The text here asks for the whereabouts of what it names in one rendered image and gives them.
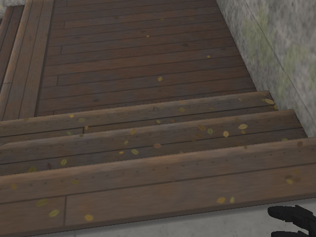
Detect stairs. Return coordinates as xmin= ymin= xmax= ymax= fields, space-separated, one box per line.
xmin=0 ymin=5 xmax=25 ymax=94
xmin=0 ymin=90 xmax=308 ymax=176

